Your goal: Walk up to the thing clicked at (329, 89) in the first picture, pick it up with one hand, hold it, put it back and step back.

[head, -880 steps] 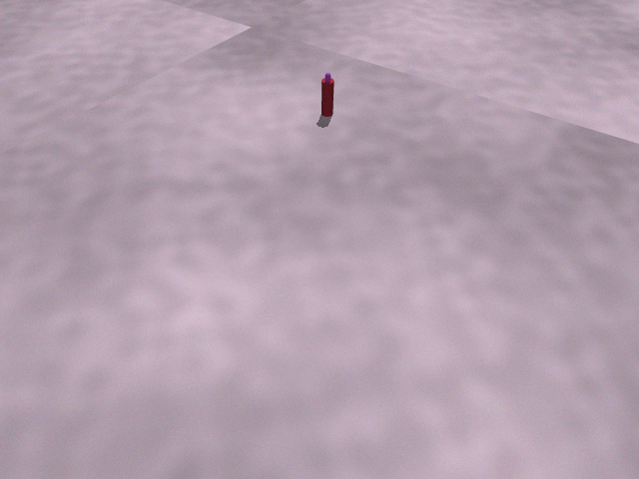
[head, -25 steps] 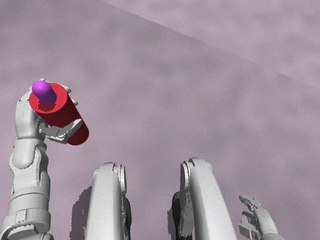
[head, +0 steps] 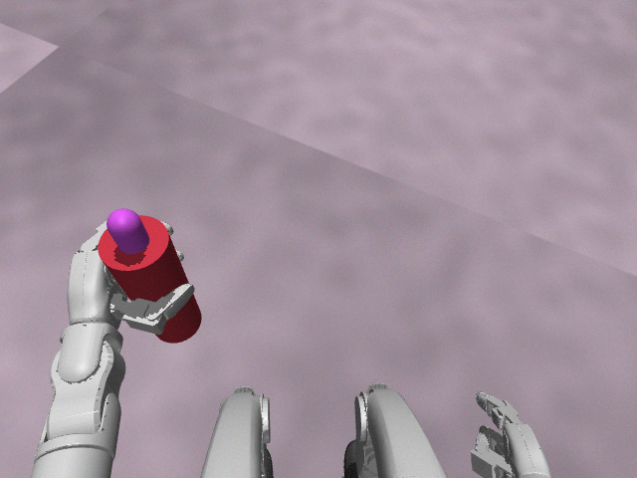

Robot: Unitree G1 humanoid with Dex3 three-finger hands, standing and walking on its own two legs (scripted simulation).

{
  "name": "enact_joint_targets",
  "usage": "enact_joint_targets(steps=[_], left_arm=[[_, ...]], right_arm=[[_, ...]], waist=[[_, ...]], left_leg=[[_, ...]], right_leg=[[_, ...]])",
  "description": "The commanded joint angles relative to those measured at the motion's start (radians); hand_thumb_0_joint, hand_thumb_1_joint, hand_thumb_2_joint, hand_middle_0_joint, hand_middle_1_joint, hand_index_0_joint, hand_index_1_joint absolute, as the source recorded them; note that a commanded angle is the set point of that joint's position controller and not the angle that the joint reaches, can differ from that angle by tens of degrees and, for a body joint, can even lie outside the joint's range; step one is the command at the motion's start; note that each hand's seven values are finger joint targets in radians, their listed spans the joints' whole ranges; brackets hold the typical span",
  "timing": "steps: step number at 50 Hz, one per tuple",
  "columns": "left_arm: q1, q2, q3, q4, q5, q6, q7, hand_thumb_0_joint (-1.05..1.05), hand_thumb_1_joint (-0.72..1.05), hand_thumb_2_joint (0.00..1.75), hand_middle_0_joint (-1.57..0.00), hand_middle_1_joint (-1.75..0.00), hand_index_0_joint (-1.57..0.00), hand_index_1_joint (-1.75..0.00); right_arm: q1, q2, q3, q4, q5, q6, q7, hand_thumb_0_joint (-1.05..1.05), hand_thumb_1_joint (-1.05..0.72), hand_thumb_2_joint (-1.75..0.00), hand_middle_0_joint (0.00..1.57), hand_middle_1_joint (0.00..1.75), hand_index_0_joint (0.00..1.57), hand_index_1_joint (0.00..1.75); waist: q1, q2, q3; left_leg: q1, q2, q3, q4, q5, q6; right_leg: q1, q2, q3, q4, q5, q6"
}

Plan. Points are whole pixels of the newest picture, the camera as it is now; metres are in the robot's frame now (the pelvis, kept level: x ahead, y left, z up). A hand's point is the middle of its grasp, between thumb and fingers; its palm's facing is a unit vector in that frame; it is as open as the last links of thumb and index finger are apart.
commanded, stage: lift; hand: left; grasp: from the side
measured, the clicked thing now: (154, 279) +0.36 +0.20 +0.01
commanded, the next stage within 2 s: hold in 1.16 s
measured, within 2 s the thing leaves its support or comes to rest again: neither
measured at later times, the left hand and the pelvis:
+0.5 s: hand (123, 246) +0.35 +0.19 +0.11, palm faces +0.08 -1.00 -0.02, open 9.6 cm; pelvis +0.02 +0.01 +0.08, yaw +1 degrees
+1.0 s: hand (134, 217) +0.36 +0.17 +0.14, palm faces +0.06 -1.00 -0.01, open 9.6 cm; pelvis +0.04 -0.01 +0.12, yaw +1 degrees
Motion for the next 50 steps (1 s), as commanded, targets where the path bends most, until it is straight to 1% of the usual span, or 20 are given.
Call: enact_joint_targets(steps=[1, 2, 3, 4, 6, 14, 15, 17, 20, 21, 23, 25, 26, 29, 31, 32, 40, 42, 47, 50], left_arm=[[-0.288, 0.196, 0.091, -0.287, -0.025, -0.123, 0.014, 0.00, 0.19, 1.28, -1.25, -1.40, -1.27, -1.40], [-0.267, 0.200, 0.103, -0.252, -0.022, -0.124, 0.014, 0.00, 0.19, 1.29, -1.26, -1.40, -1.28, -1.40], [-0.259, 0.159, 0.067, -0.226, -0.027, -0.132, 0.004, 0.00, 0.16, 1.27, -1.26, -1.41, -1.28, -1.41], [-0.307, 0.180, 0.081, -0.299, -0.032, -0.150, 0.001, 0.00, 0.17, 1.27, -1.26, -1.40, -1.28, -1.40], [-0.318, 0.154, 0.026, -0.286, -0.026, -0.150, -0.012, 0.00, 0.17, 1.27, -1.28, -1.41, -1.30, -1.41], [-0.293, 0.167, 0.056, -0.250, -0.040, -0.167, -0.031, 0.00, 0.18, 1.26, -1.29, -1.42, -1.31, -1.42], [-0.249, 0.127, 0.020, -0.179, -0.033, -0.160, -0.036, 0.00, 0.16, 1.27, -1.29, -1.42, -1.31, -1.42], [-0.316, 0.170, 0.046, -0.264, -0.030, -0.178, -0.028, 0.00, 0.17, 1.27, -1.30, -1.43, -1.31, -1.43], [-0.264, 0.112, 0.012, -0.210, -0.031, -0.170, -0.024, 0.00, 0.17, 1.31, -1.31, -1.45, -1.33, -1.45], [-0.331, 0.146, 0.038, -0.287, -0.037, -0.178, -0.017, 0.00, 0.20, 1.30, -1.30, -1.44, -1.32, -1.44], [-0.274, 0.099, 0.005, -0.192, -0.032, -0.166, -0.017, 0.00, 0.20, 1.31, -1.30, -1.45, -1.31, -1.45], [-0.329, 0.159, 0.040, -0.250, -0.023, -0.174, -0.014, 0.00, 0.20, 1.31, -1.29, -1.44, -1.30, -1.44], [-0.311, 0.127, 0.005, -0.210, -0.020, -0.172, -0.019, 0.00, 0.19, 1.31, -1.30, -1.44, -1.31, -1.45], [-0.328, 0.154, 0.028, -0.262, -0.024, -0.178, -0.023, 0.00, 0.19, 1.31, -1.29, -1.44, -1.31, -1.45], [-0.284, 0.095, 0.001, -0.193, -0.039, -0.173, -0.031, 0.00, 0.19, 1.31, -1.28, -1.44, -1.30, -1.45], [-0.347, 0.133, 0.022, -0.268, -0.042, -0.182, -0.027, 0.00, 0.20, 1.31, -1.28, -1.44, -1.29, -1.44], [-0.304, 0.101, -0.001, -0.195, -0.032, -0.180, -0.038, 0.00, 0.19, 1.29, -1.25, -1.41, -1.26, -1.42], [-0.330, 0.138, 0.028, -0.234, -0.032, -0.183, -0.038, 0.00, 0.22, 1.29, -1.26, -1.42, -1.27, -1.42], [-0.295, 0.091, 0.006, -0.171, -0.029, -0.181, -0.039, 0.00, 0.25, 1.29, -1.23, -1.40, -1.25, -1.40], [-0.311, 0.117, 0.025, -0.188, -0.029, -0.188, -0.039, 0.00, 0.22, 1.30, -1.23, -1.41, -1.25, -1.41]], right_arm=[[0.050, -0.148, -0.054, -0.089, -0.004, -0.042, -0.015, 0.00, -0.90, -0.90, 0.20, 0.30, 0.20, 0.30], [0.049, -0.147, -0.054, -0.087, -0.005, -0.045, -0.015, 0.00, -0.90, -0.90, 0.20, 0.30, 0.20, 0.30], [0.036, -0.143, -0.047, -0.097, -0.008, -0.049, -0.012, 0.00, -0.90, -0.90, 0.20, 0.30, 0.20, 0.30], [0.040, -0.145, -0.049, -0.098, -0.009, -0.053, -0.010, 0.00, -0.90, -0.90, 0.20, 0.30, 0.20, 0.30], [0.049, -0.141, -0.046, -0.092, -0.011, -0.053, -0.012, 0.00, -0.91, -0.90, 0.20, 0.30, 0.20, 0.30], [0.061, -0.149, -0.046, -0.081, -0.014, -0.061, -0.011, 0.00, -0.91, -0.90, 0.20, 0.30, 0.20, 0.30], [0.059, -0.145, -0.041, -0.081, -0.016, -0.060, -0.011, 0.00, -0.91, -0.90, 0.20, 0.30, 0.20, 0.30], [0.059, -0.142, -0.040, -0.079, -0.020, -0.058, -0.011, 0.00, -0.91, -0.90, 0.20, 0.30, 0.20, 0.30], [0.066, -0.132, -0.034, -0.082, -0.023, -0.051, -0.012, 0.00, -0.91, -0.90, 0.20, 0.30, 0.20, 0.30], [0.069, -0.134, -0.035, -0.081, -0.024, -0.053, -0.013, 0.00, -0.91, -0.90, 0.20, 0.30, 0.20, 0.30], [0.067, -0.134, -0.035, -0.083, -0.023, -0.052, -0.013, 0.00, -0.91, -0.90, 0.20, 0.30, 0.20, 0.30], [0.073, -0.142, -0.039, -0.077, -0.027, -0.048, -0.014, 0.00, -0.91, -0.90, 0.20, 0.30, 0.20, 0.30], [0.064, -0.137, -0.034, -0.081, -0.027, -0.047, -0.017, 0.00, -0.91, -0.90, 0.20, 0.30, 0.20, 0.30], [0.078, -0.132, -0.034, -0.079, -0.029, -0.044, -0.017, 0.00, -0.90, -0.90, 0.20, 0.30, 0.20, 0.30], [0.069, -0.129, -0.028, -0.085, -0.028, -0.044, -0.018, 0.00, -0.91, -0.90, 0.20, 0.30, 0.20, 0.30], [0.071, -0.131, -0.032, -0.083, -0.027, -0.047, -0.020, 0.00, -0.91, -0.90, 0.20, 0.30, 0.20, 0.30], [0.075, -0.122, -0.032, -0.078, -0.032, -0.037, -0.021, 0.00, -0.91, -0.90, 0.20, 0.30, 0.20, 0.30], [0.082, -0.121, -0.034, -0.076, -0.033, -0.035, -0.026, 0.00, -0.90, -0.90, 0.20, 0.30, 0.20, 0.30], [0.068, -0.117, -0.032, -0.081, -0.037, -0.030, -0.026, 0.00, -0.89, -0.90, 0.20, 0.30, 0.20, 0.30], [0.069, -0.121, -0.034, -0.083, -0.037, -0.028, -0.027, 0.00, -0.89, -0.90, 0.20, 0.30, 0.20, 0.30]], waist=[[0.012, 0.090, -0.410], [0.011, 0.085, -0.404], [0.009, 0.091, -0.376], [0.018, 0.114, -0.399], [-0.002, 0.128, -0.391], [0.013, 0.084, -0.359], [0.006, 0.056, -0.327], [0.021, 0.088, -0.347], [0.010, 0.064, -0.316], [0.019, 0.081, -0.329], [0.009, 0.061, -0.286], [0.023, 0.102, -0.320], [0.014, 0.090, -0.281], [0.030, 0.102, -0.300], [0.022, 0.055, -0.269], [0.024, 0.071, -0.287], [0.018, 0.042, -0.250], [0.022, 0.049, -0.267], [0.013, 0.029, -0.221], [0.022, 0.041, -0.238]], left_leg=[[0.424, -0.033, -0.033, -0.299, 0.221, 0.011], [0.445, -0.034, -0.031, -0.313, 0.242, 0.012], [0.452, -0.033, -0.032, -0.335, 0.245, 0.009], [0.495, -0.032, -0.035, -0.353, 0.260, 0.004], [0.553, -0.032, -0.034, -0.386, 0.270, 0.001], [0.659, -0.029, -0.038, -0.490, 0.296, -0.002], [0.637, -0.032, -0.032, -0.493, 0.305, 0.000], [0.673, -0.036, -0.025, -0.513, 0.327, 0.000], [0.701, -0.035, -0.023, -0.545, 0.329, -0.002], [0.715, -0.035, -0.022, -0.554, 0.337, -0.003], [0.732, -0.030, -0.028, -0.579, 0.341, -0.006], [0.780, -0.027, -0.028, -0.590, 0.380, -0.009], [0.776, -0.028, -0.029, -0.605, 0.367, -0.010], [0.809, -0.028, -0.028, -0.633, 0.371, -0.013], [0.802, -0.029, -0.026, -0.643, 0.375, -0.009], [0.810, -0.034, -0.016, -0.643, 0.378, -0.006], [0.844, -0.034, -0.001, -0.670, 0.443, -0.001], [0.841, -0.040, 0.013, -0.672, 0.440, 0.005], [0.842, -0.041, 0.020, -0.694, 0.432, 0.005], [0.867, -0.042, 0.025, -0.701, 0.457, 0.007]], right_leg=[[0.312, 0.024, 0.051, -0.275, 0.248, -0.018], [0.327, 0.024, 0.050, -0.290, 0.265, -0.019], [0.334, 0.026, 0.047, -0.299, 0.268, -0.019], [0.343, 0.026, 0.045, -0.305, 0.275, -0.021], [0.361, 0.026, 0.042, -0.339, 0.283, -0.021], [0.468, 0.028, 0.030, -0.435, 0.305, -0.019], [0.486, 0.027, 0.031, -0.448, 0.318, -0.018], [0.520, 0.027, 0.033, -0.462, 0.340, -0.018], [0.546, 0.028, 0.031, -0.493, 0.340, -0.019], [0.560, 0.029, 0.031, -0.498, 0.345, -0.020], [0.556, 0.032, 0.024, -0.511, 0.344, -0.021], [0.566, 0.030, 0.026, -0.518, 0.365, -0.024], [0.567, 0.032, 0.023, -0.532, 0.356, -0.023], [0.610, 0.030, 0.024, -0.553, 0.358, -0.025], [0.636, 0.032, 0.022, -0.573, 0.367, -0.021], [0.660, 0.029, 0.031, -0.584, 0.381, -0.019], [0.731, 0.027, 0.039, -0.632, 0.444, -0.017], [0.775, 0.020, 0.052, -0.653, 0.469, -0.012], [0.789, 0.020, 0.055, -0.677, 0.471, -0.009], [0.823, 0.017, 0.059, -0.690, 0.499, -0.007]])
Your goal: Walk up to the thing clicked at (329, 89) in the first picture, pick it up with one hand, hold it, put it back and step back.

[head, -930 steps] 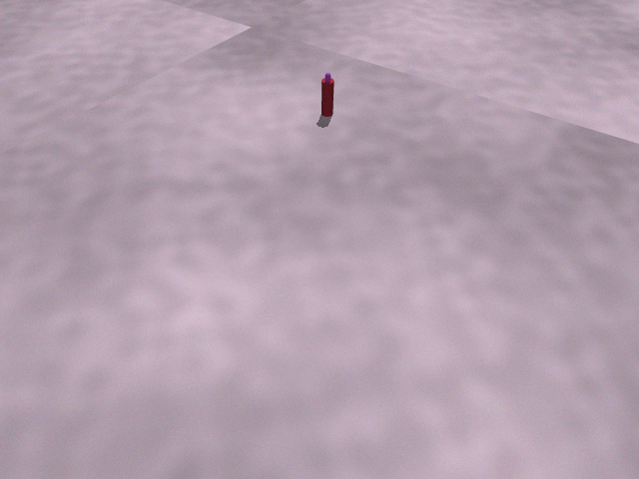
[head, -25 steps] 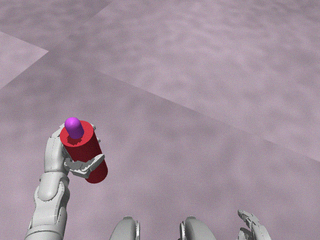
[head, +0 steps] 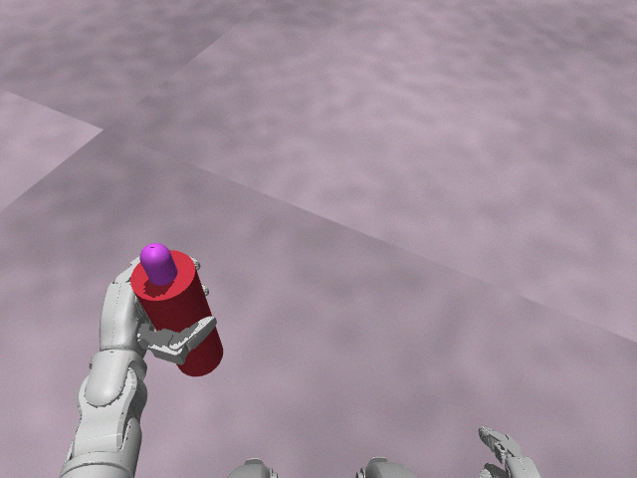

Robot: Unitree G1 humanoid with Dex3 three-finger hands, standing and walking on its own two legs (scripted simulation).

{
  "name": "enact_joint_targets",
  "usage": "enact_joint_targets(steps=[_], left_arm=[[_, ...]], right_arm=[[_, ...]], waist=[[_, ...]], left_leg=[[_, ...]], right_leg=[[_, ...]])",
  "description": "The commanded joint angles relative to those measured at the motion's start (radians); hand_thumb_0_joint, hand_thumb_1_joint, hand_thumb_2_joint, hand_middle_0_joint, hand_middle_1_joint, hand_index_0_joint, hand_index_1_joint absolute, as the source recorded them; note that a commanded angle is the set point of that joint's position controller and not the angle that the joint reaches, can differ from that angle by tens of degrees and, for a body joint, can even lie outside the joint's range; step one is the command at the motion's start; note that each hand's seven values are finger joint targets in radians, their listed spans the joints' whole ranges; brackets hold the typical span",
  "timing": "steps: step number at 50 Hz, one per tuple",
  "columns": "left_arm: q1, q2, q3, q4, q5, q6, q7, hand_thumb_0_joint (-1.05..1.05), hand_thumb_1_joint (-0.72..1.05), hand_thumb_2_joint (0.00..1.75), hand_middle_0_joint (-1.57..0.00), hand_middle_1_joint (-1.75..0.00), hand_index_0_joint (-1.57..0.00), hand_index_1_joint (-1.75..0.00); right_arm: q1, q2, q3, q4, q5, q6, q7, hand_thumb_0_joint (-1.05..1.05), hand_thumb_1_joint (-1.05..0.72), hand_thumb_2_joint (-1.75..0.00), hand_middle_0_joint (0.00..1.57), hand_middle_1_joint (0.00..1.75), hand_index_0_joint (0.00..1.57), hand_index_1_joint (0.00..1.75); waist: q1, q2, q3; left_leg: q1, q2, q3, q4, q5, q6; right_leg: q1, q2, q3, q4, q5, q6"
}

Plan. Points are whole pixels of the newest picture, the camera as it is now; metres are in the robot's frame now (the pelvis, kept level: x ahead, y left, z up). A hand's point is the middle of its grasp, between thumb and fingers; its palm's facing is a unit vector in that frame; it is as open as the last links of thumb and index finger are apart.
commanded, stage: lift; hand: left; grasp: from the side
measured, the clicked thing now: (180, 311) +0.33 +0.17 +0.01
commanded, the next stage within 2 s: hold in 0.16 s
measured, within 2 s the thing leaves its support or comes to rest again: neither
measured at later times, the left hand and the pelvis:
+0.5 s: hand (174, 301) +0.33 +0.17 +0.04, palm faces +0.03 -1.00 -0.01, open 9.6 cm; pelvis +0.00 +0.01 +0.01, yaw +0 degrees
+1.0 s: hand (174, 306) +0.32 +0.17 +0.05, palm faces +0.04 -1.00 -0.01, open 9.5 cm; pelvis +0.00 +0.01 +0.02, yaw +0 degrees
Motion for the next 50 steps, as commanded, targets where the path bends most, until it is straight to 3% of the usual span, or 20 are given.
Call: enact_joint_targets(steps=[1, 3, 4, 6, 8, 9, 15, 16, 18, 22, 23, 25, 30, 37, 40, 42, 43, 44, 47, 50], left_arm=[[-0.391, 0.192, 0.097, -0.361, -0.033, -0.129, 0.003, 0.00, 0.23, 1.29, -1.25, -1.41, -1.26, -1.41], [-0.314, 0.132, 0.060, -0.265, -0.037, -0.126, -0.007, 0.00, 0.22, 1.30, -1.25, -1.42, -1.27, -1.42], [-0.389, 0.188, 0.097, -0.358, -0.037, -0.139, -0.003, 0.00, 0.25, 1.30, -1.26, -1.42, -1.28, -1.43], [-0.322, 0.145, 0.069, -0.275, -0.034, -0.133, -0.010, 0.00, 0.20, 1.30, -1.26, -1.43, -1.27, -1.43], [-0.379, 0.187, 0.093, -0.346, -0.031, -0.141, -0.005, 0.00, 0.22, 1.30, -1.27, -1.43, -1.28, -1.44], [-0.330, 0.134, 0.054, -0.281, -0.033, -0.134, -0.012, 0.00, 0.21, 1.30, -1.26, -1.43, -1.27, -1.43], [-0.397, 0.162, 0.079, -0.336, -0.034, -0.146, -0.004, 0.00, 0.23, 1.21, -1.28, -1.40, -1.29, -1.40], [-0.333, 0.133, 0.058, -0.266, -0.029, -0.138, -0.005, 0.00, 0.24, 1.21, -1.28, -1.40, -1.29, -1.40], [-0.336, 0.139, 0.070, -0.264, -0.029, -0.139, 0.001, 0.00, 0.23, 1.21, -1.27, -1.39, -1.29, -1.39], [-0.355, 0.126, 0.043, -0.308, -0.029, -0.138, 0.002, 0.00, 0.22, 1.21, -1.27, -1.39, -1.28, -1.39], [-0.380, 0.154, 0.062, -0.343, -0.026, -0.138, 0.006, 0.00, 0.21, 1.19, -1.28, -1.39, -1.29, -1.39], [-0.351, 0.111, 0.028, -0.290, -0.024, -0.132, 0.008, 0.00, 0.19, 1.19, -1.26, -1.38, -1.27, -1.38], [-0.361, 0.144, 0.055, -0.319, -0.025, -0.132, 0.022, 0.00, 0.21, 1.19, -1.26, -1.38, -1.28, -1.38], [-0.341, 0.115, 0.022, -0.308, -0.016, -0.126, 0.034, 0.00, 0.21, 1.20, -1.25, -1.38, -1.27, -1.38], [-0.392, 0.144, 0.039, -0.355, -0.016, -0.132, 0.034, 0.00, 0.22, 1.19, -1.25, -1.37, -1.26, -1.37], [-0.319, 0.089, -0.003, -0.293, -0.020, -0.118, 0.028, 0.00, 0.22, 1.18, -1.25, -1.37, -1.26, -1.37], [-0.378, 0.127, 0.026, -0.378, -0.023, -0.127, 0.035, 0.00, 0.25, 1.19, -1.25, -1.37, -1.26, -1.36], [-0.332, 0.100, 0.009, -0.294, -0.019, -0.120, 0.035, 0.00, 0.20, 1.19, -1.25, -1.37, -1.26, -1.37], [-0.355, 0.121, 0.028, -0.287, -0.011, -0.126, 0.041, 0.00, 0.18, 1.19, -1.25, -1.38, -1.27, -1.38], [-0.394, 0.152, 0.048, -0.366, -0.011, -0.144, 0.054, 0.00, 0.22, 1.19, -1.25, -1.37, -1.26, -1.37]], right_arm=[[0.003, -0.131, -0.048, -0.113, -0.004, -0.032, -0.012, 0.00, -0.89, -0.90, 0.20, 0.30, 0.20, 0.30], [0.000, -0.130, -0.047, -0.113, -0.005, -0.032, -0.008, 0.00, -0.90, -0.90, 0.20, 0.30, 0.20, 0.30], [0.001, -0.135, -0.051, -0.112, -0.004, -0.033, -0.010, 0.00, -0.90, -0.90, 0.20, 0.30, 0.20, 0.30], [-0.003, -0.131, -0.049, -0.120, -0.006, -0.029, -0.007, 0.00, -0.90, -0.90, 0.20, 0.30, 0.20, 0.30], [0.004, -0.134, -0.052, -0.114, -0.005, -0.027, -0.009, 0.00, -0.90, -0.90, 0.20, 0.30, 0.20, 0.30], [-0.001, -0.127, -0.045, -0.119, -0.008, -0.024, -0.009, 0.00, -0.90, -0.90, 0.20, 0.30, 0.20, 0.30], [-0.003, -0.129, -0.050, -0.118, -0.007, -0.022, -0.004, 0.00, -0.92, -0.90, 0.20, 0.30, 0.20, 0.30], [-0.002, -0.128, -0.050, -0.113, -0.008, -0.020, -0.003, 0.00, -0.92, -0.90, 0.20, 0.30, 0.20, 0.30], [-0.006, -0.134, -0.054, -0.120, -0.004, -0.020, -0.002, 0.00, -0.92, -0.90, 0.20, 0.30, 0.20, 0.30], [-0.004, -0.131, -0.051, -0.115, -0.006, -0.017, -0.001, 0.00, -0.92, -0.90, 0.20, 0.30, 0.20, 0.30], [-0.008, -0.132, -0.053, -0.118, -0.006, -0.019, -0.002, 0.00, -0.92, -0.90, 0.20, 0.30, 0.20, 0.30], [-0.007, -0.128, -0.051, -0.113, -0.007, -0.020, 0.002, 0.00, -0.92, -0.90, 0.20, 0.30, 0.20, 0.30], [-0.005, -0.132, -0.053, -0.114, -0.002, -0.020, 0.003, 0.00, -0.92, -0.90, 0.20, 0.30, 0.20, 0.30], [-0.023, -0.126, -0.052, -0.119, 0.000, -0.026, 0.007, 0.00, -0.91, -0.90, 0.20, 0.30, 0.20, 0.30], [-0.022, -0.128, -0.053, -0.112, 0.000, -0.030, 0.007, 0.00, -0.91, -0.90, 0.20, 0.30, 0.20, 0.30], [-0.021, -0.124, -0.048, -0.115, 0.001, -0.031, 0.009, 0.00, -0.92, -0.90, 0.20, 0.30, 0.20, 0.30], [-0.017, -0.127, -0.051, -0.112, 0.000, -0.033, 0.009, 0.00, -0.91, -0.90, 0.20, 0.30, 0.20, 0.30], [-0.010, -0.130, -0.053, -0.103, 0.000, -0.034, 0.010, 0.00, -0.92, -0.90, 0.20, 0.30, 0.20, 0.30], [-0.027, -0.124, -0.052, -0.105, 0.000, -0.037, 0.013, 0.00, -0.92, -0.90, 0.20, 0.30, 0.20, 0.30], [-0.020, -0.130, -0.055, -0.098, -0.002, -0.038, 0.012, 0.00, -0.92, -0.90, 0.20, 0.30, 0.20, 0.30]], waist=[[0.008, 0.072, -0.368], [-0.001, 0.046, -0.343], [0.013, 0.069, -0.356], [0.007, 0.048, -0.347], [0.013, 0.075, -0.368], [-0.002, 0.050, -0.348], [0.010, 0.066, -0.322], [0.006, 0.051, -0.314], [0.009, 0.036, -0.309], [0.003, 0.067, -0.321], [0.012, 0.065, -0.325], [0.004, 0.067, -0.296], [0.011, 0.059, -0.303], [0.009, 0.062, -0.237], [0.009, 0.058, -0.268], [0.007, 0.048, -0.255], [0.015, 0.075, -0.276], [0.004, 0.041, -0.277], [0.012, 0.038, -0.240], [0.014, 0.072, -0.281]], left_leg=[[0.221, -0.037, -0.001, -0.141, 0.289, 0.016], [0.223, -0.033, -0.008, -0.146, 0.317, 0.016], [0.237, -0.034, -0.006, -0.153, 0.318, 0.017], [0.240, -0.033, -0.007, -0.154, 0.339, 0.017], [0.263, -0.034, 0.000, -0.160, 0.337, 0.018], [0.261, -0.035, -0.001, -0.159, 0.341, 0.018], [0.272, -0.032, -0.005, -0.191, 0.325, 0.012], [0.268, -0.033, -0.006, -0.192, 0.325, 0.013], [0.277, -0.031, -0.004, -0.202, 0.318, 0.014], [0.320, -0.027, -0.010, -0.210, 0.351, 0.010], [0.318, -0.029, -0.008, -0.216, 0.339, 0.010], [0.313, -0.025, -0.015, -0.227, 0.335, 0.004], [0.328, -0.025, -0.015, -0.240, 0.334, 0.004], [0.308, -0.027, -0.013, -0.273, 0.257, 0.001], [0.332, -0.025, -0.012, -0.272, 0.272, 0.003], [0.334, -0.026, -0.011, -0.273, 0.291, 0.003], [0.340, -0.026, -0.011, -0.271, 0.299, 0.002], [0.347, -0.024, -0.014, -0.268, 0.312, 0.002], [0.323, -0.027, -0.008, -0.273, 0.279, 0.005], [0.361, -0.028, -0.008, -0.275, 0.311, 0.003]], right_leg=[[0.201, 0.009, 0.046, -0.147, 0.343, -0.006], [0.196, 0.014, 0.037, -0.144, 0.358, -0.008], [0.206, 0.011, 0.040, -0.148, 0.361, -0.008], [0.217, 0.014, 0.037, -0.153, 0.376, -0.008], [0.230, 0.010, 0.046, -0.162, 0.384, -0.006], [0.226, 0.014, 0.043, -0.167, 0.386, -0.005], [0.238, 0.015, 0.035, -0.178, 0.358, -0.009], [0.234, 0.016, 0.034, -0.182, 0.356, -0.009], [0.241, 0.016, 0.035, -0.190, 0.349, -0.009], [0.231, 0.020, 0.029, -0.191, 0.358, -0.013], [0.247, 0.017, 0.030, -0.197, 0.356, -0.011], [0.233, 0.021, 0.023, -0.194, 0.337, -0.015], [0.259, 0.020, 0.023, -0.208, 0.339, -0.014], [0.253, 0.020, 0.021, -0.230, 0.281, -0.014], [0.269, 0.017, 0.023, -0.234, 0.297, -0.012], [0.270, 0.017, 0.021, -0.239, 0.310, -0.012], [0.278, 0.017, 0.021, -0.235, 0.317, -0.014], [0.277, 0.019, 0.018, -0.233, 0.324, -0.013], [0.274, 0.014, 0.025, -0.246, 0.303, -0.009], [0.281, 0.012, 0.026, -0.239, 0.329, -0.012]])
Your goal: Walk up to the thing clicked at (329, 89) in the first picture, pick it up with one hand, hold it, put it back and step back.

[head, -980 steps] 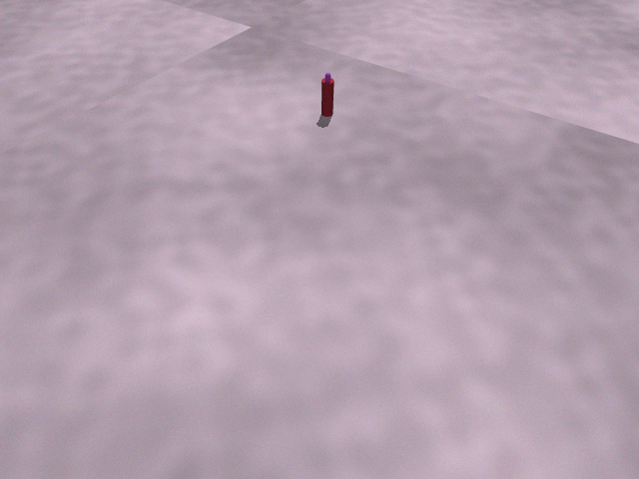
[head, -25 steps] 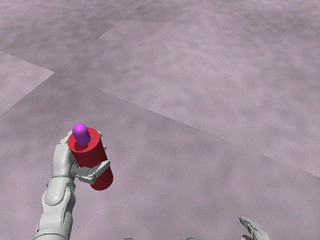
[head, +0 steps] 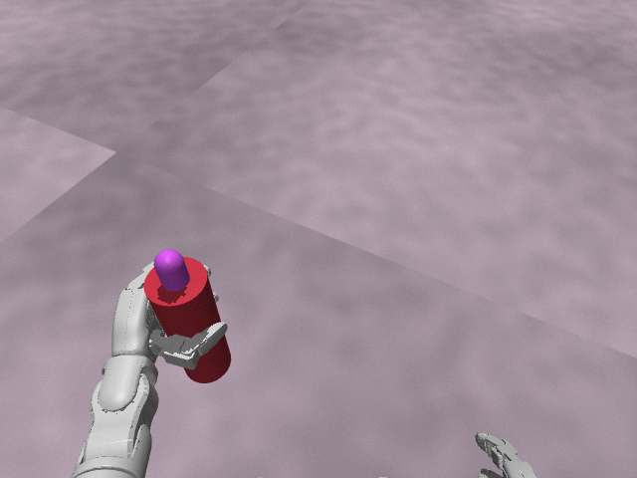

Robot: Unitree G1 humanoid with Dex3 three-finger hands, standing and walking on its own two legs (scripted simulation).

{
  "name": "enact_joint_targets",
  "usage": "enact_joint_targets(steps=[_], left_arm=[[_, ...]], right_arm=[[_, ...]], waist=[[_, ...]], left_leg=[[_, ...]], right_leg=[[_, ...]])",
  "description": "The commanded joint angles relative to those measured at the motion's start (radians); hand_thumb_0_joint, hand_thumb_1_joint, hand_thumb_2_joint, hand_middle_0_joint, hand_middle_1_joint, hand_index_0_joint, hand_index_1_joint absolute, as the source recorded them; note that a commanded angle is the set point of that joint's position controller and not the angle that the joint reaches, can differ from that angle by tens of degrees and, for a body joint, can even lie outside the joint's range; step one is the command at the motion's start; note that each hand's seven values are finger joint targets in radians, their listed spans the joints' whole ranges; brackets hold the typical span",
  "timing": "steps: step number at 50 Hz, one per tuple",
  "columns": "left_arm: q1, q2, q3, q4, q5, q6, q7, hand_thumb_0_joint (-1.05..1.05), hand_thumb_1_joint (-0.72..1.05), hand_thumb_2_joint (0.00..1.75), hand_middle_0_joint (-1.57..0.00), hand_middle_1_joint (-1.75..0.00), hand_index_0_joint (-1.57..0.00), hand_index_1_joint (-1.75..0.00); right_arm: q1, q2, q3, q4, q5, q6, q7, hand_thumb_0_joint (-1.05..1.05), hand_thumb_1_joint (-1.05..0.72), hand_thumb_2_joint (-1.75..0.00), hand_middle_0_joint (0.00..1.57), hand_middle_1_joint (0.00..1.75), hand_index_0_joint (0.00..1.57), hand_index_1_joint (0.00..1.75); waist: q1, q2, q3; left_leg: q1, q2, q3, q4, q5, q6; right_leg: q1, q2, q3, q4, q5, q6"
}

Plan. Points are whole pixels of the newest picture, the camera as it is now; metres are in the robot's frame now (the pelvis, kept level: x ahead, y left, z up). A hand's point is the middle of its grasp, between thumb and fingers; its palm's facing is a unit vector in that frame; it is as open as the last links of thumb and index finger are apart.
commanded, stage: hold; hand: left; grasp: from the side
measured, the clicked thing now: (190, 317) +0.32 +0.17 +0.02
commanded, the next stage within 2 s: crouch in 1.86 s
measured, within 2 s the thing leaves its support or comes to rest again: neither
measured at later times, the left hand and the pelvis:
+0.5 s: hand (190, 312) +0.32 +0.16 +0.04, palm faces +0.05 -1.00 -0.01, open 9.5 cm; pelvis +0.00 +0.00 +0.00, yaw +0 degrees
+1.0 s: hand (194, 311) +0.32 +0.16 +0.04, palm faces +0.02 -1.00 -0.02, open 9.5 cm; pelvis +0.00 +0.00 +0.00, yaw +0 degrees
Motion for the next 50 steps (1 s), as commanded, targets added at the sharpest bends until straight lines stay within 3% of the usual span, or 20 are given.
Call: enact_joint_targets(steps=[1, 2, 4, 8, 13, 15, 16, 20, 24, 28, 30, 31, 35, 37, 40, 42, 43, 44, 46, 50], left_arm=[[-0.352, 0.135, 0.062, -0.333, -0.027, -0.127, 0.012, 0.00, 0.19, 1.20, -1.24, -1.37, -1.25, -1.38], [-0.367, 0.124, 0.056, -0.326, -0.028, -0.127, 0.012, 0.00, 0.20, 1.19, -1.24, -1.36, -1.25, -1.36], [-0.431, 0.184, 0.101, -0.405, -0.027, -0.139, 0.022, 0.00, 0.21, 1.20, -1.25, -1.37, -1.26, -1.37], [-0.312, 0.104, 0.060, -0.268, -0.025, -0.123, 0.019, 0.00, 0.21, 1.20, -1.26, -1.38, -1.27, -1.38], [-0.352, 0.156, 0.071, -0.343, -0.022, -0.135, 0.003, 0.00, 0.24, 1.21, -1.25, -1.38, -1.26, -1.38], [-0.362, 0.145, 0.069, -0.339, -0.028, -0.135, -0.002, 0.00, 0.23, 1.21, -1.25, -1.37, -1.26, -1.37], [-0.355, 0.105, 0.030, -0.324, -0.032, -0.132, -0.008, 0.00, 0.20, 1.19, -1.24, -1.37, -1.25, -1.37], [-0.442, 0.164, 0.088, -0.350, -0.035, -0.140, 0.005, 0.00, 0.23, 1.20, -1.23, -1.36, -1.24, -1.36], [-0.374, 0.123, 0.078, -0.295, -0.039, -0.139, 0.009, 0.00, 0.22, 1.22, -1.24, -1.38, -1.25, -1.38], [-0.385, 0.148, 0.071, -0.314, -0.025, -0.146, -0.004, 0.00, 0.25, 1.23, -1.25, -1.38, -1.26, -1.38], [-0.400, 0.190, 0.098, -0.361, -0.024, -0.149, -0.003, 0.00, 0.24, 1.22, -1.27, -1.39, -1.28, -1.40], [-0.372, 0.143, 0.060, -0.323, -0.023, -0.138, -0.006, 0.00, 0.25, 1.23, -1.27, -1.39, -1.27, -1.39], [-0.404, 0.148, 0.093, -0.292, -0.042, -0.133, 0.000, 0.00, 0.21, 1.23, -1.25, -1.38, -1.26, -1.39], [-0.399, 0.112, 0.058, -0.265, -0.039, -0.129, -0.002, 0.00, 0.23, 1.22, -1.25, -1.37, -1.25, -1.38], [-0.362, 0.125, 0.071, -0.227, -0.026, -0.139, -0.004, 0.00, 0.24, 1.22, -1.24, -1.37, -1.25, -1.38], [-0.405, 0.185, 0.101, -0.348, -0.023, -0.157, -0.008, 0.00, 0.27, 1.23, -1.26, -1.38, -1.27, -1.39], [-0.377, 0.144, 0.061, -0.321, -0.024, -0.154, -0.017, 0.00, 0.26, 1.23, -1.26, -1.39, -1.27, -1.39], [-0.383, 0.155, 0.068, -0.362, -0.030, -0.155, -0.018, 0.00, 0.25, 1.23, -1.25, -1.38, -1.26, -1.39], [-0.378, 0.123, 0.047, -0.335, -0.038, -0.142, -0.020, 0.00, 0.25, 1.21, -1.25, -1.37, -1.25, -1.37], [-0.448, 0.160, 0.088, -0.326, -0.038, -0.134, 0.004, 0.00, 0.22, 1.22, -1.24, -1.37, -1.24, -1.38]], right_arm=[[-0.023, -0.129, -0.046, -0.115, -0.007, -0.040, -0.010, 0.00, -0.92, -0.90, 0.20, 0.30, 0.20, 0.30], [-0.029, -0.132, -0.046, -0.120, -0.007, -0.042, -0.007, 0.00, -0.91, -0.90, 0.20, 0.30, 0.20, 0.30], [-0.026, -0.133, -0.050, -0.109, -0.004, -0.042, -0.011, 0.00, -0.92, -0.90, 0.20, 0.30, 0.20, 0.30], [-0.043, -0.126, -0.046, -0.111, -0.005, -0.046, -0.009, 0.00, -0.92, -0.91, 0.20, 0.30, 0.20, 0.30], [-0.035, -0.136, -0.053, -0.112, -0.003, -0.044, -0.009, 0.00, -0.92, -0.91, 0.20, 0.30, 0.20, 0.30], [-0.028, -0.137, -0.053, -0.109, -0.002, -0.046, -0.008, 0.00, -0.91, -0.90, 0.20, 0.30, 0.20, 0.30], [-0.031, -0.130, -0.047, -0.114, -0.004, -0.048, -0.005, 0.00, -0.92, -0.90, 0.20, 0.30, 0.20, 0.30], [-0.026, -0.134, -0.048, -0.098, -0.003, -0.048, -0.007, 0.00, -0.92, -0.91, 0.20, 0.30, 0.20, 0.30], [-0.030, -0.135, -0.050, -0.102, -0.004, -0.052, -0.002, 0.00, -0.91, -0.91, 0.20, 0.30, 0.20, 0.30], [-0.032, -0.137, -0.054, -0.109, -0.006, -0.046, 0.002, 0.00, -0.91, -0.91, 0.20, 0.30, 0.20, 0.30], [-0.020, -0.138, -0.055, -0.104, -0.004, -0.045, -0.004, 0.00, -0.92, -0.91, 0.20, 0.30, 0.20, 0.30], [-0.027, -0.131, -0.048, -0.113, -0.002, -0.045, -0.003, 0.00, -0.92, -0.91, 0.20, 0.30, 0.20, 0.30], [-0.029, -0.138, -0.053, -0.096, 0.002, -0.044, -0.006, 0.00, -0.91, -0.91, 0.20, 0.30, 0.20, 0.30], [-0.030, -0.131, -0.047, -0.098, -0.001, -0.045, -0.005, 0.00, -0.91, -0.91, 0.20, 0.30, 0.20, 0.30], [-0.032, -0.134, -0.055, -0.096, -0.003, -0.046, -0.001, 0.00, -0.91, -0.91, 0.20, 0.30, 0.20, 0.30], [-0.029, -0.142, -0.061, -0.102, -0.004, -0.043, -0.002, 0.00, -0.91, -0.91, 0.20, 0.30, 0.20, 0.30], [-0.029, -0.138, -0.058, -0.107, -0.004, -0.044, -0.002, 0.00, -0.92, -0.91, 0.20, 0.30, 0.20, 0.30], [-0.017, -0.142, -0.059, -0.107, -0.005, -0.045, -0.001, 0.00, -0.91, -0.91, 0.20, 0.30, 0.20, 0.30], [-0.018, -0.141, -0.055, -0.102, -0.005, -0.047, -0.002, 0.00, -0.92, -0.91, 0.20, 0.30, 0.20, 0.30], [-0.015, -0.137, -0.051, -0.088, -0.003, -0.048, -0.007, 0.00, -0.92, -0.91, 0.20, 0.30, 0.20, 0.30]], waist=[[0.003, 0.055, -0.331], [-0.006, 0.046, -0.309], [0.009, 0.073, -0.331], [-0.005, 0.031, -0.267], [0.000, 0.042, -0.328], [-0.005, 0.051, -0.333], [-0.007, 0.047, -0.314], [-0.006, 0.047, -0.301], [0.002, 0.051, -0.308], [0.011, 0.061, -0.329], [0.014, 0.070, -0.360], [0.002, 0.042, -0.314], [-0.002, 0.037, -0.295], [-0.012, 0.015, -0.271], [0.002, 0.028, -0.266], [0.017, 0.085, -0.345], [0.005, 0.057, -0.337], [0.010, 0.064, -0.385], [-0.004, 0.068, -0.359], [-0.007, 0.043, -0.320]], left_leg=[[0.179, -0.018, -0.022, -0.127, 0.265, -0.004], [0.165, -0.017, -0.023, -0.130, 0.255, -0.005], [0.166, -0.023, -0.016, -0.132, 0.240, -0.003], [0.138, -0.022, -0.015, -0.146, 0.184, 0.000], [0.171, -0.020, -0.021, -0.143, 0.218, -0.001], [0.187, -0.017, -0.022, -0.141, 0.248, -0.003], [0.180, -0.015, -0.027, -0.142, 0.252, -0.006], [0.166, -0.018, -0.022, -0.143, 0.223, -0.001], [0.168, -0.016, -0.025, -0.148, 0.225, -0.006], [0.174, -0.016, -0.027, -0.142, 0.258, -0.009], [0.186, -0.022, -0.018, -0.133, 0.267, -0.003], [0.172, -0.020, -0.019, -0.145, 0.245, -0.003], [0.158, -0.021, -0.015, -0.148, 0.217, 0.001], [0.143, -0.019, -0.018, -0.150, 0.202, 0.002], [0.137, -0.021, -0.018, -0.149, 0.192, -0.001], [0.184, -0.023, -0.016, -0.141, 0.248, -0.004], [0.187, -0.022, -0.019, -0.140, 0.251, -0.004], [0.208, -0.021, -0.019, -0.128, 0.297, -0.003], [0.210, -0.019, -0.020, -0.127, 0.306, -0.004], [0.174, -0.019, -0.018, -0.135, 0.265, 0.004]], right_leg=[[0.107, 0.020, 0.012, -0.101, 0.276, -0.020], [0.104, 0.021, 0.011, -0.099, 0.270, -0.021], [0.125, 0.014, 0.018, -0.110, 0.272, -0.018], [0.098, 0.016, 0.016, -0.122, 0.225, -0.015], [0.120, 0.018, 0.014, -0.118, 0.250, -0.017], [0.115, 0.020, 0.012, -0.112, 0.272, -0.019], [0.110, 0.024, 0.007, -0.108, 0.268, -0.021], [0.102, 0.018, 0.014, -0.120, 0.254, -0.018], [0.101, 0.020, 0.009, -0.113, 0.242, -0.021], [0.118, 0.022, 0.008, -0.107, 0.265, -0.024], [0.141, 0.016, 0.018, -0.117, 0.290, -0.020], [0.131, 0.018, 0.016, -0.120, 0.274, -0.018], [0.114, 0.015, 0.018, -0.131, 0.254, -0.016], [0.103, 0.018, 0.013, -0.131, 0.243, -0.015], [0.090, 0.016, 0.013, -0.123, 0.224, -0.018], [0.120, 0.014, 0.017, -0.115, 0.271, -0.021], [0.127, 0.017, 0.014, -0.115, 0.272, -0.020], [0.139, 0.018, 0.015, -0.109, 0.310, -0.021], [0.124, 0.021, 0.014, -0.112, 0.316, -0.020], [0.114, 0.016, 0.018, -0.124, 0.297, -0.016]])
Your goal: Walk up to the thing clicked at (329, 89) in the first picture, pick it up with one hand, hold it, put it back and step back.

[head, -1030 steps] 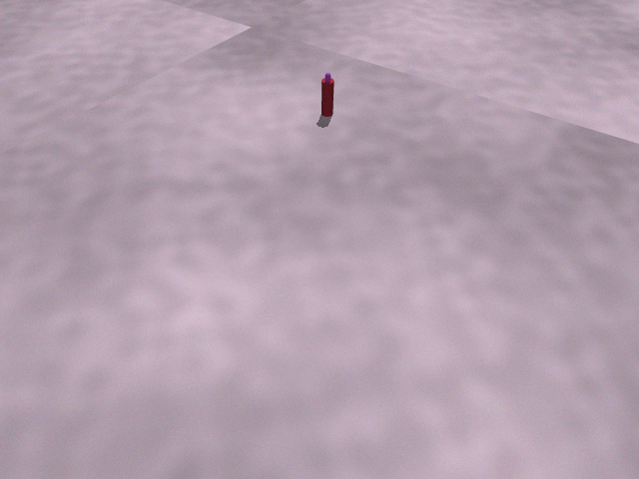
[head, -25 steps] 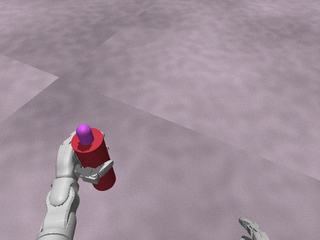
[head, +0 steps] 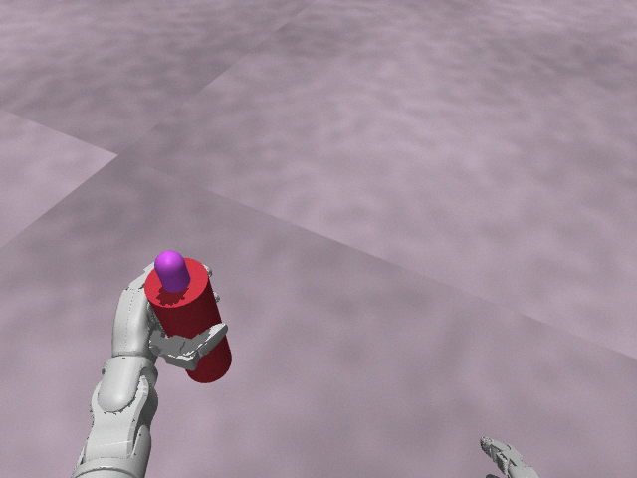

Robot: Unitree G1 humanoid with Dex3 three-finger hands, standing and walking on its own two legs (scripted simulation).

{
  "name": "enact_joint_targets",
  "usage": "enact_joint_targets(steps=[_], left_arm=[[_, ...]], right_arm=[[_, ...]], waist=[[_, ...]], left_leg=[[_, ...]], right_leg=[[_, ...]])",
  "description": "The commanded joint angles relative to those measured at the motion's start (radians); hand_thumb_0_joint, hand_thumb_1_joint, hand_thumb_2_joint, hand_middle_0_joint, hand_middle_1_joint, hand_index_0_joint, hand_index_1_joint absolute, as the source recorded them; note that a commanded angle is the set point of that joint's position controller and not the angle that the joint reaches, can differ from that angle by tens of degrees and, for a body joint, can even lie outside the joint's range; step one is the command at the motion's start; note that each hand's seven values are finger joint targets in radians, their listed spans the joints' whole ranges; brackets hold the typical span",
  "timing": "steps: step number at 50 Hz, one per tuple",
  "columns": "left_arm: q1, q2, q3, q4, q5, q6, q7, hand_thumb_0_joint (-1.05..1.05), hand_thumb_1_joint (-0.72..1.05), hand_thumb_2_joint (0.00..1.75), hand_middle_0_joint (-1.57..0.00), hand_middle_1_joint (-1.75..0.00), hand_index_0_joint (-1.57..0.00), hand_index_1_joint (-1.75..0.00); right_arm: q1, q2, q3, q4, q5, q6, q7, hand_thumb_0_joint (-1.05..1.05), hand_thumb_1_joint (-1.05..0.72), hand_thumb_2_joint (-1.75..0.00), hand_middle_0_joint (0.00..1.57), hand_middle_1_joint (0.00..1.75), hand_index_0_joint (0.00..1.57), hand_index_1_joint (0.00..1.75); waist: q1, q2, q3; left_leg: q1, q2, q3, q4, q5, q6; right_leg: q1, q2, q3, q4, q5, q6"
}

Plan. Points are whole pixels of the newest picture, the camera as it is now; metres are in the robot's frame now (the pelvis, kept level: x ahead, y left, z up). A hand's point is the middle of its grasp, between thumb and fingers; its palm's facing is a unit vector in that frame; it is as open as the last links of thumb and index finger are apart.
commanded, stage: hold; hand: left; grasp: from the side
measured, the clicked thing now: (191, 318) +0.32 +0.16 +0.03
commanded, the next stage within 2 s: crouch in 0.86 s
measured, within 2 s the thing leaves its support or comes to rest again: neither
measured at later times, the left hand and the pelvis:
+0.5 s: hand (190, 311) +0.32 +0.16 +0.04, palm faces +0.05 -1.00 -0.01, open 9.5 cm; pelvis +0.00 +0.00 +0.00, yaw +0 degrees
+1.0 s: hand (189, 314) +0.32 +0.16 +0.04, palm faces +0.04 -1.00 -0.03, open 9.5 cm; pelvis +0.00 +0.00 +0.00, yaw +0 degrees
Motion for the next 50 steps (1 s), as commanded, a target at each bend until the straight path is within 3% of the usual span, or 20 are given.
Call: enact_joint_targets(steps=[1, 4, 5, 9, 11, 13, 16, 19, 24, 28, 29, 34, 37, 39, 43, 44, 47, 48, 49, 50], left_arm=[[-0.430, 0.149, 0.088, -0.289, -0.031, -0.116, 0.023, 0.00, 0.22, 1.22, -1.22, -1.36, -1.23, -1.37], [-0.460, 0.184, 0.126, -0.315, -0.026, -0.126, 0.034, 0.00, 0.24, 1.24, -1.25, -1.39, -1.26, -1.39], [-0.376, 0.144, 0.104, -0.244, -0.026, -0.121, 0.030, 0.00, 0.25, 1.25, -1.27, -1.40, -1.27, -1.40], [-0.335, 0.126, 0.065, -0.264, -0.023, -0.124, 0.008, 0.00, 0.24, 1.25, -1.27, -1.41, -1.28, -1.41], [-0.335, 0.117, 0.046, -0.269, -0.019, -0.122, -0.002, 0.00, 0.24, 1.24, -1.27, -1.39, -1.27, -1.40], [-0.383, 0.156, 0.073, -0.319, -0.020, -0.126, 0.001, 0.00, 0.22, 1.22, -1.26, -1.38, -1.26, -1.39], [-0.410, 0.117, 0.045, -0.333, -0.034, -0.123, 0.007, 0.00, 0.23, 1.21, -1.25, -1.37, -1.26, -1.38], [-0.459, 0.165, 0.111, -0.332, -0.040, -0.127, 0.029, 0.00, 0.23, 1.22, -1.23, -1.37, -1.24, -1.38], [-0.415, 0.170, 0.105, -0.340, -0.025, -0.131, 0.027, 0.00, 0.24, 1.24, -1.26, -1.40, -1.27, -1.40], [-0.341, 0.109, 0.051, -0.239, -0.021, -0.118, 0.006, 0.00, 0.23, 1.25, -1.27, -1.41, -1.27, -1.42], [-0.375, 0.111, 0.047, -0.291, -0.028, -0.121, 0.000, 0.00, 0.26, 1.26, -1.27, -1.41, -1.27, -1.42], [-0.383, 0.137, 0.064, -0.322, -0.032, -0.118, -0.008, 0.00, 0.24, 1.23, -1.25, -1.38, -1.25, -1.38], [-0.429, 0.128, 0.063, -0.317, -0.039, -0.121, 0.002, 0.00, 0.25, 1.23, -1.25, -1.39, -1.26, -1.39], [-0.453, 0.173, 0.112, -0.352, -0.039, -0.131, 0.020, 0.00, 0.22, 1.24, -1.25, -1.39, -1.26, -1.40], [-0.372, 0.123, 0.082, -0.288, -0.031, -0.123, 0.025, 0.00, 0.22, 1.25, -1.24, -1.40, -1.25, -1.40], [-0.415, 0.162, 0.097, -0.346, -0.022, -0.133, 0.027, 0.00, 0.23, 1.25, -1.26, -1.40, -1.26, -1.41], [-0.380, 0.133, 0.056, -0.309, -0.014, -0.124, 0.011, 0.00, 0.27, 1.25, -1.26, -1.39, -1.26, -1.40], [-0.433, 0.183, 0.091, -0.360, -0.012, -0.129, 0.015, 0.00, 0.34, 1.28, -1.29, -1.41, -1.29, -1.43], [-0.430, 0.180, 0.076, -0.387, -0.008, -0.131, 0.015, 0.00, 0.34, 1.20, -1.28, -1.33, -1.28, -1.35], [-0.363, 0.131, 0.053, -0.299, -0.008, -0.115, 0.012, 0.00, 0.37, 1.19, -1.29, -1.34, -1.30, -1.34]], right_arm=[[-0.023, -0.127, -0.040, -0.108, -0.004, -0.038, -0.011, 0.00, -0.91, -0.91, 0.20, 0.30, 0.20, 0.30], [-0.026, -0.127, -0.043, -0.104, -0.002, -0.032, -0.016, 0.00, -0.91, -0.91, 0.20, 0.30, 0.20, 0.30], [-0.035, -0.124, -0.041, -0.110, -0.001, -0.034, -0.015, 0.00, -0.91, -0.91, 0.20, 0.30, 0.20, 0.30], [-0.039, -0.130, -0.052, -0.121, 0.000, -0.032, -0.008, 0.00, -0.92, -0.91, 0.20, 0.30, 0.20, 0.30], [-0.035, -0.132, -0.054, -0.121, 0.001, -0.034, -0.006, 0.00, -0.92, -0.91, 0.20, 0.30, 0.20, 0.30], [-0.026, -0.135, -0.059, -0.119, 0.000, -0.036, -0.005, 0.00, -0.92, -0.91, 0.20, 0.30, 0.20, 0.30], [-0.029, -0.131, -0.052, -0.123, 0.001, -0.038, -0.003, 0.00, -0.92, -0.91, 0.20, 0.30, 0.20, 0.30], [-0.025, -0.134, -0.051, -0.112, 0.002, -0.041, -0.006, 0.00, -0.91, -0.91, 0.20, 0.30, 0.20, 0.30], [-0.026, -0.128, -0.047, -0.119, -0.004, -0.039, -0.009, 0.00, -0.92, -0.91, 0.20, 0.30, 0.20, 0.30], [-0.035, -0.129, -0.049, -0.118, -0.002, -0.036, -0.009, 0.00, -0.92, -0.91, 0.20, 0.30, 0.20, 0.30], [-0.030, -0.128, -0.050, -0.120, -0.001, -0.038, -0.006, 0.00, -0.92, -0.91, 0.20, 0.30, 0.20, 0.30], [-0.022, -0.133, -0.054, -0.125, 0.002, -0.037, 0.000, 0.00, -0.91, -0.91, 0.20, 0.30, 0.20, 0.30], [-0.030, -0.129, -0.047, -0.120, 0.001, -0.041, -0.002, 0.00, -0.92, -0.91, 0.20, 0.30, 0.20, 0.30], [-0.030, -0.129, -0.050, -0.118, 0.002, -0.043, -0.004, 0.00, -0.92, -0.91, 0.20, 0.30, 0.20, 0.30], [-0.029, -0.127, -0.045, -0.121, -0.002, -0.041, -0.008, 0.00, -0.92, -0.91, 0.20, 0.30, 0.20, 0.30], [-0.035, -0.127, -0.050, -0.118, -0.002, -0.042, -0.008, 0.00, -0.92, -0.91, 0.20, 0.30, 0.20, 0.30], [-0.041, -0.132, -0.051, -0.132, -0.003, -0.039, -0.005, 0.00, -0.92, -0.91, 0.20, 0.30, 0.20, 0.30], [-0.035, -0.135, -0.054, -0.125, -0.002, -0.038, -0.008, 0.00, -0.91, -0.91, 0.20, 0.30, 0.20, 0.30], [-0.033, -0.129, -0.051, -0.127, -0.003, -0.036, -0.010, 0.00, -0.88, -0.90, 0.20, 0.30, 0.20, 0.30], [-0.036, -0.121, -0.046, -0.128, -0.003, -0.034, -0.008, 0.00, -0.89, -0.90, 0.20, 0.30, 0.20, 0.30]], waist=[[-0.010, 0.033, -0.312], [0.004, 0.030, -0.284], [0.007, 0.009, -0.254], [0.011, 0.052, -0.309], [0.006, 0.037, -0.310], [0.006, 0.053, -0.354], [-0.008, 0.056, -0.312], [-0.002, 0.040, -0.316], [0.006, 0.046, -0.315], [-0.010, 0.030, -0.285], [-0.005, 0.048, -0.308], [0.002, 0.049, -0.340], [-0.010, 0.029, -0.288], [0.004, 0.037, -0.319], [-0.003, 0.006, -0.303], [0.009, 0.053, -0.317], [-0.002, 0.057, -0.321], [0.006, 0.083, -0.339], [0.003, 0.094, -0.348], [-0.001, 0.049, -0.322]], left_leg=[[0.155, -0.020, -0.015, -0.111, 0.258, 0.009], [0.138, -0.024, -0.011, -0.125, 0.201, 0.010], [0.124, -0.027, -0.009, -0.130, 0.187, 0.010], [0.157, -0.025, -0.010, -0.121, 0.243, 0.005], [0.162, -0.023, -0.011, -0.118, 0.254, 0.005], [0.182, -0.021, -0.013, -0.109, 0.288, 0.006], [0.183, -0.013, -0.024, -0.125, 0.264, -0.003], [0.166, -0.014, -0.023, -0.120, 0.254, 0.003], [0.152, -0.023, -0.016, -0.111, 0.264, 0.005], [0.145, -0.023, -0.011, -0.117, 0.227, 0.007], [0.148, -0.021, -0.017, -0.117, 0.240, 0.005], [0.174, -0.014, -0.023, -0.110, 0.288, 0.002], [0.145, -0.018, -0.018, -0.117, 0.235, 0.006], [0.148, -0.022, -0.014, -0.117, 0.223, 0.008], [0.135, -0.024, -0.010, -0.109, 0.238, 0.012], [0.145, -0.026, -0.009, -0.112, 0.227, 0.008], [0.153, -0.024, -0.013, -0.114, 0.240, 0.006], [0.163, -0.023, -0.013, -0.115, 0.239, 0.005], [0.174, -0.025, -0.012, -0.111, 0.238, 0.004], [0.150, -0.023, -0.015, -0.114, 0.225, 0.006]], right_leg=[[0.096, 0.014, 0.020, -0.103, 0.288, -0.010], [0.095, 0.009, 0.021, -0.116, 0.245, -0.008], [0.097, 0.008, 0.021, -0.118, 0.230, -0.007], [0.102, 0.013, 0.016, -0.101, 0.267, -0.014], [0.114, 0.013, 0.016, -0.101, 0.278, -0.014], [0.126, 0.014, 0.018, -0.096, 0.308, -0.013], [0.081, 0.023, 0.006, -0.094, 0.267, -0.017], [0.086, 0.020, 0.010, -0.093, 0.271, -0.014], [0.105, 0.014, 0.019, -0.093, 0.283, -0.013], [0.089, 0.013, 0.020, -0.101, 0.261, -0.011], [0.094, 0.015, 0.015, -0.095, 0.270, -0.014], [0.101, 0.020, 0.007, -0.089, 0.293, -0.017], [0.082, 0.016, 0.012, -0.099, 0.263, -0.012], [0.098, 0.011, 0.018, -0.101, 0.257, -0.011], [0.104, 0.011, 0.020, -0.098, 0.281, -0.008], [0.096, 0.009, 0.022, -0.096, 0.265, -0.011], [0.104, 0.012, 0.019, -0.095, 0.272, -0.013], [0.106, 0.011, 0.022, -0.095, 0.270, -0.015], [0.104, 0.011, 0.023, -0.099, 0.268, -0.015], [0.106, 0.015, 0.018, -0.103, 0.256, -0.013]])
